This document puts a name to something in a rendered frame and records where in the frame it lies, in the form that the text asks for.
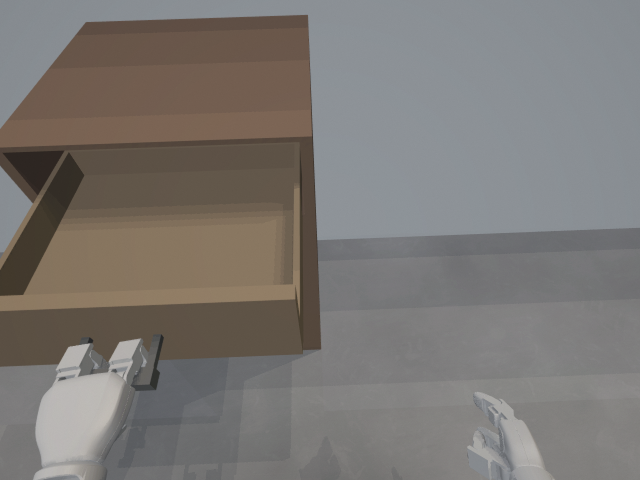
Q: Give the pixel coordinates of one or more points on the left robot hand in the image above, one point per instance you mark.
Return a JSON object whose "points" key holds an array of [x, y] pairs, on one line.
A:
{"points": [[82, 415]]}

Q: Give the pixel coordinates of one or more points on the handle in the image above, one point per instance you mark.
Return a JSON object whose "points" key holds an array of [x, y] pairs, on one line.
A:
{"points": [[147, 377]]}

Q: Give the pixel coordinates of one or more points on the right robot hand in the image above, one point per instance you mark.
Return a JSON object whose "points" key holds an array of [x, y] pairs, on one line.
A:
{"points": [[496, 456]]}

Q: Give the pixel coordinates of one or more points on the cabinet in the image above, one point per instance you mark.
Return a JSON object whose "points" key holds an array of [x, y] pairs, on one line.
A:
{"points": [[170, 83]]}

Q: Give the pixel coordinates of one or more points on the drawer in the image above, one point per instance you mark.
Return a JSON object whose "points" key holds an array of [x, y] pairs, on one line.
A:
{"points": [[202, 244]]}

